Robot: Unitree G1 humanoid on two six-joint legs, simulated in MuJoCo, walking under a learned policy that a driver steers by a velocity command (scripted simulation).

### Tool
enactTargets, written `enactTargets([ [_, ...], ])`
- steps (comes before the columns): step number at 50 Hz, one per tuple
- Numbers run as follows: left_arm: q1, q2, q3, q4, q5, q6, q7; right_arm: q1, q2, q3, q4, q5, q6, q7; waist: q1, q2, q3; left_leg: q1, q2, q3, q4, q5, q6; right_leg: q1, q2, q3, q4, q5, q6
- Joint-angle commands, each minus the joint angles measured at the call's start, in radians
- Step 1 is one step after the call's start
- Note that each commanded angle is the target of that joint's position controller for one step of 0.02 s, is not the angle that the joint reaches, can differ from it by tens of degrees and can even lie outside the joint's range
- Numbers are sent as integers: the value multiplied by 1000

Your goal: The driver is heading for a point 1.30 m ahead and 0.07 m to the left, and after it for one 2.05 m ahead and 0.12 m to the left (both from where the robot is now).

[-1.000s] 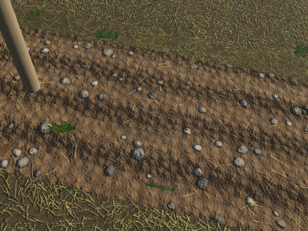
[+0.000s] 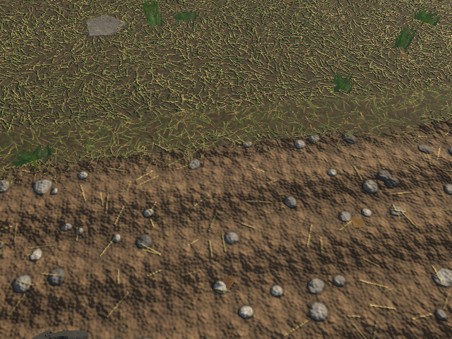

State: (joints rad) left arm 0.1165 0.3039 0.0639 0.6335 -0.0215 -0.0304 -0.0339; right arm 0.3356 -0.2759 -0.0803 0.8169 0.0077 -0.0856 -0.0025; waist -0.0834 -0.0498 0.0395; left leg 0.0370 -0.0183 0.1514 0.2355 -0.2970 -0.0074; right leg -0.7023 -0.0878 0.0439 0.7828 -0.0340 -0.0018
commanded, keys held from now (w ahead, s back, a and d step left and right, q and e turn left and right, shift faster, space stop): w+e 0.22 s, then w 0.04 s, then w+q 0.74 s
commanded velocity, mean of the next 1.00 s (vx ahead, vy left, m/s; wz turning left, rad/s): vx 0.50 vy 0.00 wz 0.05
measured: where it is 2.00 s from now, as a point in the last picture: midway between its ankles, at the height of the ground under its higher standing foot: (186, 157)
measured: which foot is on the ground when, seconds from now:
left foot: down 0.00-0.14, up 0.16-0.68, down 0.70-1.00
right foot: up 0.00-0.10, down 0.12-0.70, up 0.72-1.00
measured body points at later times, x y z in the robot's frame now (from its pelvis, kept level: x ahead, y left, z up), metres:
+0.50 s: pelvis +0.28 -0.07 +0.01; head +0.31 -0.08 +0.46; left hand +0.41 +0.19 -0.10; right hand +0.42 -0.35 -0.09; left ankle +0.51 +0.08 -0.67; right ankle +0.21 -0.13 -0.74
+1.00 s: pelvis +0.59 -0.05 +0.01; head +0.63 -0.04 +0.46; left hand +0.77 +0.22 -0.07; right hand +0.69 -0.33 -0.10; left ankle +0.55 +0.03 -0.74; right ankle +0.77 -0.22 -0.68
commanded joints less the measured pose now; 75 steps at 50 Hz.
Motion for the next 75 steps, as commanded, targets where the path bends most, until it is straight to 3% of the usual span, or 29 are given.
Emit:
enactTargets([
  [1,-92,37,1,-102,-2,-13,-22,-56,-181,-40,-60,17,-9,-4,22,99,53,-58,277,-55,-64,392,140,55,6,-41,-100,24,-32],
  [4,-51,82,23,-116,3,-6,-24,-40,-227,-52,-50,26,8,-8,74,137,-6,14,287,0,111,794,112,190,89,-123,-135,-120,-97],
  [6,244,172,77,-42,-5,5,-9,-34,-212,-41,-61,22,20,-17,233,106,-166,-139,230,52,522,884,62,624,168,-132,-189,-93,-168],
  [7,341,273,100,-23,-11,12,11,14,-110,-8,-99,-18,15,-18,215,-119,-254,-484,131,55,899,228,4,947,-45,240,-220,-122,-264],
  [8,305,312,90,-64,-9,-7,3,48,-68,22,-146,-15,-19,-5,153,-234,-453,-729,-42,-176,1164,-318,-22,1124,-250,829,-435,-367,-446],
  [9,293,217,66,-67,0,-21,-3,-71,-180,-6,-161,22,-41,7,213,-84,-393,-827,18,-280,1192,-234,-4,1084,-229,770,-502,-428,-378],
  [10,255,187,55,-56,3,-32,-2,-122,-176,-1,-180,37,-52,9,190,-58,-245,-848,55,-260,1125,-146,16,946,-194,627,-507,-367,-336],
  [11,188,166,47,-60,4,-37,0,-128,-157,4,-172,17,-57,-2,140,38,-163,-797,102,-255,1034,-76,18,791,-150,513,-497,-237,-303],
  [14,99,102,22,-66,26,-44,8,-67,-149,0,-135,-10,-27,-2,66,5,-121,-640,152,-236,911,18,-1,579,-96,337,-536,62,-285],
  [23,180,131,11,49,26,-61,28,-247,-77,31,-160,7,-4,20,150,-3,0,-668,132,-180,476,465,-24,563,-57,55,-635,73,-200],
  [28,234,146,18,111,23,-50,28,-343,-73,37,-210,17,-8,51,191,18,58,-759,91,-184,348,394,22,753,-130,18,-609,131,-193],
  [32,214,175,27,119,19,-25,44,-300,-93,28,-234,8,-9,72,142,-19,-9,-663,15,-104,323,200,85,853,-145,-35,-439,606,-155],
  [34,185,186,27,105,20,-8,60,-84,-165,-13,-194,6,-2,61,16,-23,-150,-355,-58,-63,281,210,140,789,-97,-92,-135,854,-111],
  [35,190,161,13,82,35,-15,68,79,-232,-36,-171,8,6,47,-53,51,-262,-39,71,-258,287,281,205,560,-67,-113,149,591,-73],
  [36,314,34,-27,46,55,-44,47,107,-317,-53,-173,11,2,44,37,312,-372,335,330,-811,236,154,411,103,164,-76,527,-347,7],
  [37,241,112,-19,54,30,-78,28,138,-209,-30,-173,17,6,39,-31,229,-435,403,344,-956,122,43,415,-27,157,86,629,-509,3],
  [38,143,152,-9,13,-8,-100,15,87,-183,-21,-180,10,10,31,-40,177,-283,299,314,-801,95,51,363,-102,96,95,609,-429,-10],
  [40,67,135,-12,-10,21,-114,21,-26,-158,-12,-207,7,16,27,26,20,-116,19,239,-629,60,241,318,-48,30,62,438,-329,-4],
  [41,81,138,-6,-13,33,-106,23,-55,-143,-4,-220,-4,16,23,61,38,-96,-72,211,-580,33,323,316,15,12,63,394,-305,8],
  [44,124,103,-15,-7,42,-78,29,-84,-154,-7,-218,2,17,11,103,86,-64,-226,171,-495,-5,438,323,81,4,26,255,-284,63],
  [49,-58,50,-37,-45,37,-77,28,-28,-196,-22,-182,15,33,-12,33,119,-43,-355,76,-396,15,330,239,220,74,-8,-128,68,95],
  [54,-103,107,-9,-60,16,-92,19,21,-186,-22,-155,23,48,-17,33,156,-57,-226,132,-547,123,188,193,280,93,55,-277,43,54],
  [57,65,153,24,-27,23,-103,27,-2,-134,-8,-168,12,51,-12,129,159,-128,-251,81,-542,321,207,136,538,48,59,-334,-35,-26],
  [58,206,205,39,-18,37,-103,36,16,-68,16,-185,-5,48,-8,178,33,-263,-363,11,-451,601,42,98,778,-127,228,-330,-105,-88],
  [59,275,278,60,23,39,-85,30,154,-27,32,-214,27,38,-5,116,-301,-362,-704,-99,-324,909,-317,40,1043,-336,700,-425,-345,-256],
  [60,250,184,44,5,19,-82,25,130,-134,12,-187,37,40,-11,143,-171,-282,-815,-14,-345,1033,-262,25,985,-333,768,-484,-581,-236],
  [61,211,133,29,-1,18,-78,29,17,-184,-5,-200,28,46,-11,168,-80,-160,-835,16,-324,1061,-167,19,870,-285,604,-495,-538,-191],
  [63,137,93,14,4,33,-72,30,-60,-161,-8,-222,9,53,-10,137,-22,-48,-787,73,-297,1005,-52,9,683,-204,376,-524,-273,-168],
  [75,184,147,28,128,12,-71,28,-258,-36,31,-274,9,40,33,157,-2,20,-690,95,-190,494,286,4,632,-141,-51,-632,102,-180],
])
Keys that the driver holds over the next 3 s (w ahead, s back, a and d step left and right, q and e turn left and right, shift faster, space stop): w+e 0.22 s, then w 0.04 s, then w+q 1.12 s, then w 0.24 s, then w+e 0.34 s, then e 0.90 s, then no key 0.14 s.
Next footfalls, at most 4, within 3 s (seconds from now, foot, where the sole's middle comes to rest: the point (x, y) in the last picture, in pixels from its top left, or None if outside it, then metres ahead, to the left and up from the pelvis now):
0.12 right None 0.25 -0.13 -0.77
0.70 left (210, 294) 0.59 0.03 -0.77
1.14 right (259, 211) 0.87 -0.16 -0.77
1.66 left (157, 181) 1.03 0.19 -0.77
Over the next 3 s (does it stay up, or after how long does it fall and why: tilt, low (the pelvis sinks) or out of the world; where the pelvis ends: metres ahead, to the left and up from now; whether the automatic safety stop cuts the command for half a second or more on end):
stays up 1.28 0.17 0.00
